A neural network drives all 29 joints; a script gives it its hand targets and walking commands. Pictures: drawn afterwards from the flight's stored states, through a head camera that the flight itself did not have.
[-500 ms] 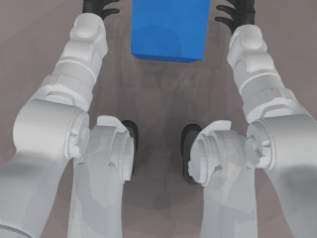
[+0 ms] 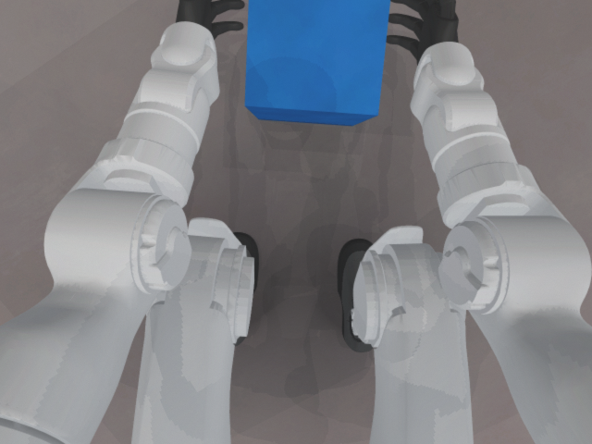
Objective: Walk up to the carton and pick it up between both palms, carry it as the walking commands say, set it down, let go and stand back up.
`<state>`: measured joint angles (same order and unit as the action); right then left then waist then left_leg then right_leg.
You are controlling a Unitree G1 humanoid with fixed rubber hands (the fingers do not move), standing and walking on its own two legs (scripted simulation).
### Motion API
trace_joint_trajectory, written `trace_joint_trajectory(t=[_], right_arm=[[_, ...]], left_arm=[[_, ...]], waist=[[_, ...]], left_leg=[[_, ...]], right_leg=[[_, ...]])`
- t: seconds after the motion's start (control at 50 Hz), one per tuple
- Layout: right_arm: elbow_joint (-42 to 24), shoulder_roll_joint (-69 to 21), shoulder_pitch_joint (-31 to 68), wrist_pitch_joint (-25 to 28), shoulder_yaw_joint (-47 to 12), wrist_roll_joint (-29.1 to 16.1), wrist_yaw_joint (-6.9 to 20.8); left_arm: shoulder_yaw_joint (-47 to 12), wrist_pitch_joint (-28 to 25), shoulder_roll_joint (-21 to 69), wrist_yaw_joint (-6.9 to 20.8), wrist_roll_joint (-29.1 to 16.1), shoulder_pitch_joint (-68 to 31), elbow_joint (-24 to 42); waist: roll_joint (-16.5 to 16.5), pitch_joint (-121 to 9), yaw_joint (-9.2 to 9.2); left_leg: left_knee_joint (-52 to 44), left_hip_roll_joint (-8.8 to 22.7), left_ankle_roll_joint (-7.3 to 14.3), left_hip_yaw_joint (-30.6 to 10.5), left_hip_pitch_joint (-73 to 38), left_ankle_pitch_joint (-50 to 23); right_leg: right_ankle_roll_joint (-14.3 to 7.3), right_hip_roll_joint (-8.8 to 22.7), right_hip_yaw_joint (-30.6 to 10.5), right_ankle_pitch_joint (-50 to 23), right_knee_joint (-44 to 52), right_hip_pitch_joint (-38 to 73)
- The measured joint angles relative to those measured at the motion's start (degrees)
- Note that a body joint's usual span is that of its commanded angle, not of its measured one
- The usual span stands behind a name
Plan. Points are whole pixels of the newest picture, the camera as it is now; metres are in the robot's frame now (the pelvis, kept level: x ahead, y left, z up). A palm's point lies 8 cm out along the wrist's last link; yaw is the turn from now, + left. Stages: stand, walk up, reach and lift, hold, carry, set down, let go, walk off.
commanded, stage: reach and lift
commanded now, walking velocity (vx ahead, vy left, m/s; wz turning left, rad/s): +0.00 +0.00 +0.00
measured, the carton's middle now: (312, 58) +0.52 +0.00 -0.27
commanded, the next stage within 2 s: none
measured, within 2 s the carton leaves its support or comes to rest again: leaves its support in 0.54 s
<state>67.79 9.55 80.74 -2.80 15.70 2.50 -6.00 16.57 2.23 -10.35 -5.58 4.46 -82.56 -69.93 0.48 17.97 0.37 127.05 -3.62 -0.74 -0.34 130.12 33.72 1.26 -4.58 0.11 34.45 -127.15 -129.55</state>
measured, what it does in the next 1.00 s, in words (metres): stands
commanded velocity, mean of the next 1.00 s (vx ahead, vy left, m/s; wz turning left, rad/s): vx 0.00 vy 0.00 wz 0.00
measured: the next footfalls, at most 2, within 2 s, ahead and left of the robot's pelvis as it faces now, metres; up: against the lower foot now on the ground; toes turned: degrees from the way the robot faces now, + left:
none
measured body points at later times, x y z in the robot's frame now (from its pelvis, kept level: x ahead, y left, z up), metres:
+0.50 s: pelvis +0.01 +0.00 +0.00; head +0.36 +0.01 +0.28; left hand +0.53 +0.13 -0.19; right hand +0.52 -0.12 -0.19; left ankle +0.11 +0.12 -0.33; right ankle +0.11 -0.11 -0.33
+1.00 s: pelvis -0.01 +0.00 +0.01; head +0.33 +0.01 +0.30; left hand +0.52 +0.13 -0.14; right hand +0.52 -0.12 -0.14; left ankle +0.11 +0.12 -0.33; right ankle +0.11 -0.12 -0.33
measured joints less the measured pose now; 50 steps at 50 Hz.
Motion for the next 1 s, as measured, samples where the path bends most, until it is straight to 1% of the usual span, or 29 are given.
trace_joint_trajectory(t=[0.08,0.16,0.4,0.54,0.66,1.0], right_arm=[[-1.6,-0.62,-1.4,-1.64,1.69,1.99,1.15],[-2.74,-1.18,-2.67,-2.28,2.57,2.78,1.58],[-3.55,-1.82,-4.2,-2.25,2.33,1.97,0.51],[-3.49,-2.05,-4.22,-2.58,0.74,1.16,-1.0],[-5.29,-2.59,-4.59,-3.07,0.08,0.27,-2.79],[-14.69,-5.39,-7.4,-6.88,2.5,1.02,-5.79]], left_arm=[[1.41,1.6,0.59,0.92,1.68,1.45,1.59],[2.07,2.3,1.1,1.32,2.42,2.69,2.73],[1.54,2.84,1.79,0.92,1.82,4.56,4.27],[-0.19,3.7,1.79,-0.4,-0.02,5.48,5.67],[-0.84,4.31,2.28,-2.07,-1.37,6.07,7.99],[2.44,7.32,5.85,-5.72,0.68,7.52,15.92]], waist=[[-0.18,-1.52,0.03],[-0.22,-2.65,-0.02],[0.06,-2.84,-0.46],[0.04,-2.18,-0.75],[-0.16,-1.81,-0.8],[-0.62,-3.68,-0.76]], left_leg=[[0.8,-0.29,-0.03,-0.05,0.45,0.89],[1.25,-0.59,-0.15,-0.2,0.66,1.6],[1.46,-1.41,-0.74,-0.6,-0.15,2.24],[1.41,-1.9,-1.13,-0.78,-0.87,1.87],[1.22,-2.43,-1.46,-1.04,-1.42,1.15],[-1.83,-3.56,-1.77,-1.69,-1.43,-1.64]], right_leg=[[0.11,-0.18,-0.07,0.94,-0.79,-0.4],[0.23,-0.48,-0.15,1.62,-1.19,-0.62],[0.6,-1.47,-0.55,1.96,-1.36,-0.05],[0.84,-1.95,-0.78,1.53,-1.33,0.61],[1.28,-2.41,-0.98,0.84,-1.07,1.23],[2.66,-3.5,-1.69,-1.89,2.36,1.55]])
